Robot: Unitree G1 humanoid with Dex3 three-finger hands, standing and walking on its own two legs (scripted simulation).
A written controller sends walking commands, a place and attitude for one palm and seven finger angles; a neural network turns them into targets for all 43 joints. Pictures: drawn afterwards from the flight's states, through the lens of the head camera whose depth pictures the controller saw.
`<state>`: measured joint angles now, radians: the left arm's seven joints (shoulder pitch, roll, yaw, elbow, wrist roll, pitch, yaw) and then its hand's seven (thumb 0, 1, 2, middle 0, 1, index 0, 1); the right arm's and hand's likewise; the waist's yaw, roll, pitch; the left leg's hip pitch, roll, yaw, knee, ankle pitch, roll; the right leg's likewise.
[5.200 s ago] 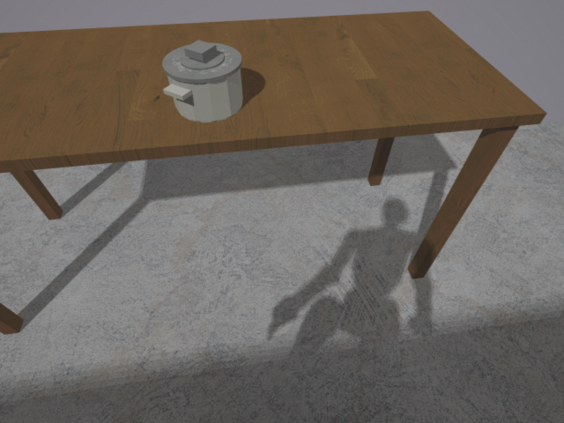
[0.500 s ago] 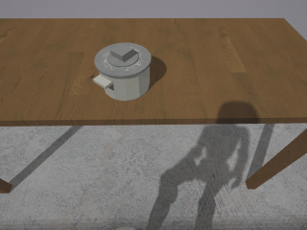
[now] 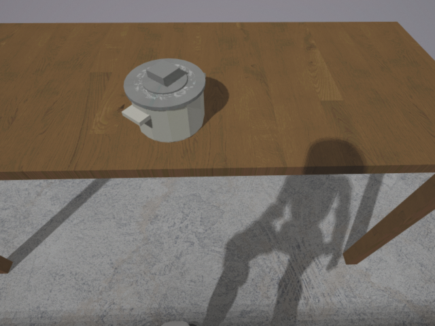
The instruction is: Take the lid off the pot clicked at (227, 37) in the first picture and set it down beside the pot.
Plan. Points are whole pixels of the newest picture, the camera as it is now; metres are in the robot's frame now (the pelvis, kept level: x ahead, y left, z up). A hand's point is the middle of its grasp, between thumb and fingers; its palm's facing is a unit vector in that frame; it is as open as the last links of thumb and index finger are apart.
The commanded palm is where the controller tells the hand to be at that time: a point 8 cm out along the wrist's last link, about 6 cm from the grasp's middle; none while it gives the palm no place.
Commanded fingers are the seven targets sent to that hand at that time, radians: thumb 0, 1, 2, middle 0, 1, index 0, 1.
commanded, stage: shuffle to correct the standing spot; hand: left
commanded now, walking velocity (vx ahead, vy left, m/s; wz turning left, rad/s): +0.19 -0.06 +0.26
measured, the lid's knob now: (163, 72) +0.55 +0.15 +0.16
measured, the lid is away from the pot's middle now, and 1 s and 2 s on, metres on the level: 0.00 0.00 0.00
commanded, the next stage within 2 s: come to a stop and stand still in 0.36 s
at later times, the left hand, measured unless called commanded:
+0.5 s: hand out of the picture +0.12 +0.18 -0.16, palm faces +0.05 -0.97 -0.23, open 7.4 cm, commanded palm none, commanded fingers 0.00 0.90 0.90 -0.20 -0.30 -0.20 -0.30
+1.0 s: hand out of the picture +0.14 +0.21 -0.17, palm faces +0.10 -0.95 -0.28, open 7.3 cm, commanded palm none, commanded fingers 0.00 0.90 0.90 -0.20 -0.30 -0.20 -0.30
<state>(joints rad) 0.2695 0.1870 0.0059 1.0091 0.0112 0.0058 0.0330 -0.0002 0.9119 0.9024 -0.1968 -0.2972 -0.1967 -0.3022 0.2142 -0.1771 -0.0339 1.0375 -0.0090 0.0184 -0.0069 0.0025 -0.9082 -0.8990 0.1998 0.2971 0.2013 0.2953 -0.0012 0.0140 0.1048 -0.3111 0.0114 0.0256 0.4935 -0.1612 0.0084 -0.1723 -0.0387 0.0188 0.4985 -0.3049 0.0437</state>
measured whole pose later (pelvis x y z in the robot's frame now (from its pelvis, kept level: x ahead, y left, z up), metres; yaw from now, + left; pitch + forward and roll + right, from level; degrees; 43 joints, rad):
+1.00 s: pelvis +0.11 +0.00 +0.00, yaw +4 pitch +1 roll +1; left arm 0.24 0.22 0.05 0.91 0.03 0.02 0.06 0.00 0.91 0.90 -0.20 -0.30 -0.20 -0.30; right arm 0.07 -0.22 -0.08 0.90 0.00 0.04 -0.01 0.00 -0.91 -0.90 0.20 0.30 0.20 0.29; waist 0.02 -0.04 0.15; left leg -0.39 -0.02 0.02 0.72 -0.33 -0.06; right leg -0.22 -0.07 -0.02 0.55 -0.33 0.02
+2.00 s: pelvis +0.10 +0.03 +0.00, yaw +2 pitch +1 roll +1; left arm 0.24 0.17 0.03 1.04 0.01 0.03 0.03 0.00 0.91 0.90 -0.20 -0.30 -0.20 -0.30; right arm 0.20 -0.15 -0.03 1.01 -0.02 -0.01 -0.03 0.00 -0.94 -0.90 0.20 0.30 0.20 0.30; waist 0.01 -0.03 0.06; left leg -0.24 -0.05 0.09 0.45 -0.23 0.06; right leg -0.31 -0.05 -0.01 0.83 -0.49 0.01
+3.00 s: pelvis +0.14 +0.03 +0.00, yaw +3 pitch +1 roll -1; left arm 0.29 0.14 -0.01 1.06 0.00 -0.01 0.05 0.00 0.92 0.90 -0.20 -0.30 -0.20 -0.30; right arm 0.28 -0.17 0.00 1.05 -0.02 -0.01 -0.03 0.01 -0.91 -0.90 0.20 0.30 0.20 0.30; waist -0.01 0.02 0.04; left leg -0.23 -0.02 0.05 0.55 -0.33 0.05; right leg -0.17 0.00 -0.05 0.51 -0.36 -0.01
